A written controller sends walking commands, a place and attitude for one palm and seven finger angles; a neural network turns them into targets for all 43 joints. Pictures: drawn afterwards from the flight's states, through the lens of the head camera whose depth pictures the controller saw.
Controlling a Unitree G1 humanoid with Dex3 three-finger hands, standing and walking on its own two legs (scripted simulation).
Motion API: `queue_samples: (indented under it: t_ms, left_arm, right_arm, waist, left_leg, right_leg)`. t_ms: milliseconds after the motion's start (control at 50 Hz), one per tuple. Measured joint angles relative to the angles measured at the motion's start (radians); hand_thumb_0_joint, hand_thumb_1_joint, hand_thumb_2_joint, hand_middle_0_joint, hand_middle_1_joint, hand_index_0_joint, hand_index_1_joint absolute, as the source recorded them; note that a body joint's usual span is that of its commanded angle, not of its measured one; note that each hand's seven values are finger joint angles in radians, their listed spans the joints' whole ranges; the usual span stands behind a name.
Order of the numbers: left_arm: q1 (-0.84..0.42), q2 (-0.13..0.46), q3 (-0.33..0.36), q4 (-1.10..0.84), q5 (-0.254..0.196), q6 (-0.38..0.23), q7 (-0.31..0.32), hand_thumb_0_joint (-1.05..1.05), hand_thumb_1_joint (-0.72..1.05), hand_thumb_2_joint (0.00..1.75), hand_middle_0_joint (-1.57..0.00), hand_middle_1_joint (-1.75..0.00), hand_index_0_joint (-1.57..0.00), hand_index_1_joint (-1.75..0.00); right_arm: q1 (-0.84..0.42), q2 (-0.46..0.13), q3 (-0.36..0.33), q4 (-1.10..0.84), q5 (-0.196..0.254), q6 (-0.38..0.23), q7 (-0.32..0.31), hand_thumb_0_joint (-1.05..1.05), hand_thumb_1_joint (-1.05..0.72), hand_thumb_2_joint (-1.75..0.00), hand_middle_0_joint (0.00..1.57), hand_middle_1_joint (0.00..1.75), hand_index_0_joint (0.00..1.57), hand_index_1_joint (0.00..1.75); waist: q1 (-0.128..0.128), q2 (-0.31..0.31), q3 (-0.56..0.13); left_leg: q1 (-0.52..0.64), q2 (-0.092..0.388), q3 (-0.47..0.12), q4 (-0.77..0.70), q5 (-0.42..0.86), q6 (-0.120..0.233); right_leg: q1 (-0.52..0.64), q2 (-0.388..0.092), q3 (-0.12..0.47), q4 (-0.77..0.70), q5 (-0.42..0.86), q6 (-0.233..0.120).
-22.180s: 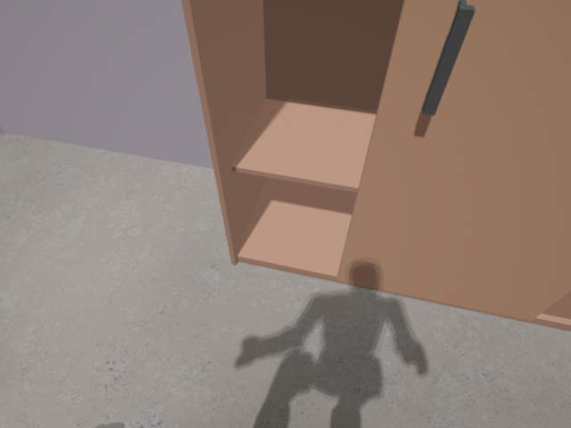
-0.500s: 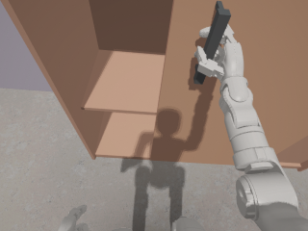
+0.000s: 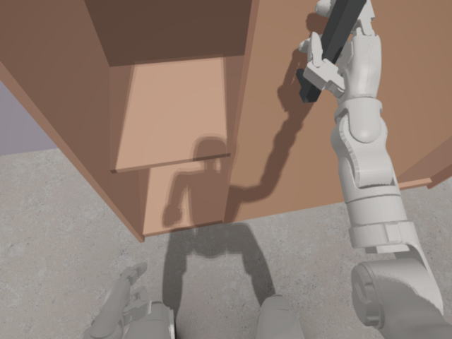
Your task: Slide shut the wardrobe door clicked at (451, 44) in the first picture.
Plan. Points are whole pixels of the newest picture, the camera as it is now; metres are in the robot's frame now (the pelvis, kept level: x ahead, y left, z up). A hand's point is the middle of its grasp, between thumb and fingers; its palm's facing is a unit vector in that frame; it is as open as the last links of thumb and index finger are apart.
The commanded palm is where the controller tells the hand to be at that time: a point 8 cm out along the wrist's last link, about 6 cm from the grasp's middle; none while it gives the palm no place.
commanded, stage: step sideways, sliding the door along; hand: right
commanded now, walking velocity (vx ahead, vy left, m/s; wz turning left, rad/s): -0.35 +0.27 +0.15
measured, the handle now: (324, 38) +0.49 -0.17 +0.21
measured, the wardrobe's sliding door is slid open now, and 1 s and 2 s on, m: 0.34 0.05 0.00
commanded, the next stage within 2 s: stop walking and hold the door there in 1.34 s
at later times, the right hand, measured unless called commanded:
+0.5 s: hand (235, 68) +0.43 -0.03 +0.20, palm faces +0.32 +0.94 -0.10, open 6.7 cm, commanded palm +0.39 -0.01 +0.21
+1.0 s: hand (88, 86) +0.41 +0.15 +0.20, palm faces +0.27 +0.96 -0.10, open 6.9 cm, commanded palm +0.37 +0.16 +0.20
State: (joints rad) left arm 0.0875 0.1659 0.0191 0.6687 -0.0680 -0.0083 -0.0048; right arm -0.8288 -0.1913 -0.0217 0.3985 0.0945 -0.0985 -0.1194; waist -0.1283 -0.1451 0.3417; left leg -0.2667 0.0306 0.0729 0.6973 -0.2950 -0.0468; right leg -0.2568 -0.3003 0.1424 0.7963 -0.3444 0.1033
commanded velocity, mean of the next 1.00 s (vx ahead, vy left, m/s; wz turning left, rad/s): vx -0.30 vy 0.26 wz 0.21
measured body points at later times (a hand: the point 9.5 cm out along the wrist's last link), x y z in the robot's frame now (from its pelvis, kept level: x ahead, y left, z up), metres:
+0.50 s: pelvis +0.04 +0.16 +0.01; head +0.15 +0.18 +0.44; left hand +0.27 +0.35 -0.11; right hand +0.41 -0.08 +0.21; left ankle +0.06 +0.28 -0.71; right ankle +0.02 -0.09 -0.67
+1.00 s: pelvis +0.02 +0.31 +0.00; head +0.12 +0.33 +0.43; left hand +0.26 +0.49 -0.11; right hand +0.39 +0.10 +0.20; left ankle +0.06 +0.44 -0.71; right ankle +0.05 +0.04 -0.69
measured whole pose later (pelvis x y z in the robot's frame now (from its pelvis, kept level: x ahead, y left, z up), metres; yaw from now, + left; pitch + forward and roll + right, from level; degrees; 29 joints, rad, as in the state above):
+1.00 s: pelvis +0.02 +0.31 +0.00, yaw +2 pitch -9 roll +3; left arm 0.00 0.19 0.03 0.58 -0.06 -0.08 -0.05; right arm -0.47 -0.18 -0.13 -0.02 0.05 -0.10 -0.17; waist -0.10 -0.15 0.37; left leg -0.24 0.02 0.11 0.75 -0.35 -0.02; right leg -0.25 -0.40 0.02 0.78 -0.29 0.07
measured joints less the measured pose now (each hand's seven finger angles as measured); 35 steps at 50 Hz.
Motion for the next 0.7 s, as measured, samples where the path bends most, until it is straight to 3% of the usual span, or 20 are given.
queue_samples:
  t_ms: [40, 80, 120, 140, 160, 220, 280, 340, 400, 420, 440, 460, 480, 540, 580, 600, 640, 700]
  left_arm:
    - [-0.038, 0.016, 0.01, 0.024, 0.001, 0.007, 0.01, 0.01, 0.91, 0.9, -0.21, -0.3, -0.2, -0.3]
    - [-0.059, 0.031, 0.019, 0.033, 0.003, 0.009, 0.027, 0.01, 0.91, 0.9, -0.21, -0.3, -0.2, -0.3]
    - [-0.064, 0.05, 0.025, 0.022, 0.007, -0.005, 0.039, 0.01, 0.91, 0.9, -0.21, -0.3, -0.2, -0.3]
    - [-0.064, 0.064, 0.029, 0.01, 0.01, -0.011, 0.041, 0.01, 0.91, 0.9, -0.2, -0.3, -0.2, -0.3]
    - [-0.062, 0.075, 0.04, -0.007, 0.013, -0.015, 0.041, 0.01, 0.91, 0.9, -0.2, -0.3, -0.2, -0.3]
    - [-0.066, 0.067, 0.067, -0.037, 0.016, -0.022, 0.011, 0.01, 0.91, 0.9, -0.2, -0.3, -0.2, -0.3]
    - [-0.06, 0.066, 0.068, -0.059, 0.019, -0.037, -0.019, 0.01, 0.91, 0.9, -0.2, -0.3, -0.2, -0.3]
    - [-0.052, 0.066, 0.062, -0.083, 0.02, -0.043, -0.032, 0.01, 0.91, 0.9, -0.2, -0.3, -0.2, -0.3]
    - [-0.051, 0.046, 0.045, -0.103, 0.016, -0.052, -0.038, 0.01, 0.91, 0.9, -0.2, -0.3, -0.2, -0.3]
    - [-0.05, 0.037, 0.037, -0.107, 0.011, -0.055, -0.04, 0.01, 0.91, 0.9, -0.2, -0.3, -0.2, -0.3]
    - [-0.063, 0.039, 0.03, -0.104, 0.005, -0.057, -0.04, 0.01, 0.91, 0.9, -0.2, -0.3, -0.2, -0.3]
    - [-0.074, 0.044, 0.029, -0.096, 0.0, -0.058, -0.039, 0.01, 0.91, 0.9, -0.2, -0.3, -0.2, -0.3]
    - [-0.08, 0.045, 0.029, -0.085, -0.001, -0.055, -0.034, 0.01, 0.91, 0.9, -0.2, -0.3, -0.2, -0.3]
    - [-0.084, 0.04, 0.024, -0.056, 0.005, -0.049, -0.013, 0.01, 0.91, 0.9, -0.2, -0.3, -0.2, -0.3]
    - [-0.071, 0.048, 0.019, -0.051, 0.009, -0.057, -0.001, 0.01, 0.91, 0.9, -0.2, -0.3, -0.2, -0.3]
    - [-0.063, 0.056, 0.02, -0.052, 0.011, -0.055, 0.002, 0.01, 0.91, 0.9, -0.2, -0.3, -0.2, -0.3]
    - [-0.039, 0.07, 0.033, -0.062, 0.015, -0.046, 0.003, 0.01, 0.91, 0.9, -0.2, -0.3, -0.2, -0.3]
    - [-0.015, 0.05, 0.052, -0.049, 0.024, -0.039, -0.022, 0.01, 0.91, 0.9, -0.2, -0.3, -0.2, -0.3]
  right_arm:
    - [0.037, -0.003, -0.027, -0.022, -0.002, 0.004, -0.012, -0.06, -0.72, -0.86, 0.44, 1.4, 0.16, 1.4]
    - [0.08, 0.0, -0.039, -0.056, 0.001, 0.017, -0.025, -0.05, -0.72, -0.86, 0.44, 1.4, 0.17, 1.4]
    - [0.123, 0.01, -0.039, -0.104, 0.004, 0.03, -0.042, -0.05, -0.72, -0.86, 0.45, 1.4, 0.18, 1.4]
    - [0.141, 0.012, -0.034, -0.13, 0.003, 0.035, -0.049, -0.04, -0.72, -0.85, 0.45, 1.4, 0.19, 1.4]
    - [0.152, 0.01, -0.025, -0.154, 0.002, 0.037, -0.051, -0.04, -0.72, -0.85, 0.45, 1.4, 0.2, 1.4]
    - [0.15, -0.008, -0.004, -0.191, -0.001, 0.044, -0.033, -0.03, -0.73, -0.84, 0.45, 1.4, 0.19, 1.37]
    - [0.177, -0.014, -0.005, -0.232, -0.016, 0.048, -0.025, -0.04, -0.73, -0.83, 0.45, 1.4, 0.18, 1.34]
    - [0.21, -0.019, -0.021, -0.27, -0.014, 0.048, -0.021, -0.04, -0.73, -0.84, 0.45, 1.4, 0.18, 1.32]
    - [0.23, -0.041, -0.06, -0.293, -0.005, 0.035, -0.021, -0.05, -0.7, -0.84, 0.45, 1.4, 0.18, 1.3]
    - [0.232, -0.05, -0.078, -0.297, -0.004, 0.031, -0.021, -0.05, -0.69, -0.84, 0.45, 1.4, 0.18, 1.3]
    - [0.238, -0.046, -0.103, -0.302, -0.005, 0.021, -0.026, -0.05, -0.69, -0.84, 0.45, 1.4, 0.18, 1.29]
    - [0.25, -0.035, -0.124, -0.308, -0.004, 0.01, -0.032, -0.05, -0.68, -0.85, 0.45, 1.4, 0.18, 1.29]
    - [0.269, -0.028, -0.139, -0.32, -0.003, 0.003, -0.037, -0.06, -0.68, -0.85, 0.45, 1.4, 0.18, 1.3]
    - [0.354, -0.012, -0.16, -0.386, 0.009, -0.008, -0.051, -0.05, -0.68, -0.84, 0.45, 1.4, 0.18, 1.32]
    - [0.408, 0.008, -0.154, -0.442, 0.004, -0.006, -0.069, -0.05, -0.68, -0.84, 0.45, 1.4, 0.2, 1.33]
    - [0.428, 0.018, -0.145, -0.467, 0.0, -0.006, -0.075, -0.04, -0.69, -0.83, 0.45, 1.4, 0.2, 1.33]
    - [0.451, 0.027, -0.112, -0.508, 0.0, 0.007, -0.075, -0.03, -0.69, -0.82, 0.45, 1.4, 0.21, 1.32]
    - [0.426, 0.022, -0.059, -0.496, -0.025, 0.006, -0.042, -0.03, -0.71, -0.81, 0.45, 1.4, 0.18, 1.29]
  waist:
    - [0.037, -0.002, 0.007]
    - [0.055, 0.037, -0.008]
    - [0.062, 0.068, -0.031]
    - [0.066, 0.072, -0.041]
    - [0.065, 0.068, -0.048]
    - [0.029, 0.115, -0.024]
    - [0.008, 0.109, -0.025]
    - [-0.027, 0.082, -0.027]
    - [-0.04, 0.073, -0.024]
    - [-0.038, 0.076, -0.021]
    - [-0.023, 0.045, 0.001]
    - [0.001, 0.01, 0.024]
    - [0.02, 0.002, 0.034]
    - [0.038, 0.069, 0.015]
    - [0.056, 0.092, 0.002]
    - [0.068, 0.092, -0.002]
    - [0.079, 0.075, -0.015]
    - [0.033, 0.125, -0.017]
  left_leg:
    - [0.02, 0.011, 0.028, -0.007, -0.012, 0.006]
    - [0.021, 0.04, 0.03, -0.03, -0.007, 0.019]
    - [0.01, 0.053, 0.027, -0.057, 0.015, 0.029]
    - [-0.006, 0.049, 0.029, -0.044, 0.028, 0.033]
    - [-0.035, 0.036, 0.028, -0.001, 0.04, 0.032]
    - [-0.136, -0.009, -0.057, 0.29, -0.132, 0.037]
    - [-0.177, -0.027, -0.065, 0.415, -0.175, 0.041]
    - [-0.146, -0.004, -0.056, 0.306, -0.145, 0.038]
    - [-0.059, 0.014, -0.054, 0.088, -0.05, 0.037]
    - [-0.015, 0.016, -0.05, 0.007, -0.01, 0.031]
    - [0.015, -0.007, -0.026, -0.008, -0.032, 0.026]
    - [0.042, -0.029, 0.001, -0.016, -0.042, 0.029]
    - [0.05, -0.03, 0.012, -0.021, -0.045, 0.035]
    - [0.016, 0.015, -0.022, -0.047, -0.017, 0.054]
    - [0.002, 0.02, -0.033, -0.081, 0.042, 0.063]
    - [-0.009, 0.013, -0.031, -0.079, 0.076, 0.064]
    - [-0.043, -0.018, -0.013, -0.014, 0.12, 0.05]
    - [-0.126, -0.047, -0.068, 0.237, -0.1, 0.033]
  right_leg:
    - [-0.05, 0.049, 0.014, 0.124, -0.046, -0.037]
    - [-0.083, 0.131, -0.035, 0.201, -0.138, -0.067]
    - [-0.057, 0.182, -0.109, 0.055, -0.097, -0.086]
    - [-0.021, 0.186, -0.152, -0.083, 0.033, -0.093]
    - [0.009, 0.172, -0.17, -0.17, 0.144, -0.094]
    - [0.037, 0.145, -0.184, -0.189, 0.073, -0.039]
    - [0.05, 0.09, -0.173, -0.213, 0.057, -0.015]
    - [0.071, 0.03, -0.183, -0.225, 0.058, 0.031]
    - [0.07, -0.014, -0.18, -0.184, 0.039, 0.067]
    - [0.06, -0.024, -0.175, -0.147, 0.027, 0.061]
    - [0.051, -0.052, -0.151, -0.105, 0.024, 0.034]
    - [0.034, -0.071, -0.122, -0.064, 0.07, -0.022]
    - [0.006, -0.052, -0.101, 0.001, 0.04, -0.05]
    - [-0.067, 0.115, -0.115, 0.185, -0.185, -0.072]
    - [-0.05, 0.177, -0.159, 0.04, -0.173, -0.08]
    - [-0.021, 0.185, -0.191, -0.089, -0.07, -0.08]
    - [0.044, 0.157, -0.237, -0.269, 0.248, -0.09]
    - [0.088, 0.124, -0.263, -0.277, 0.124, -0.036]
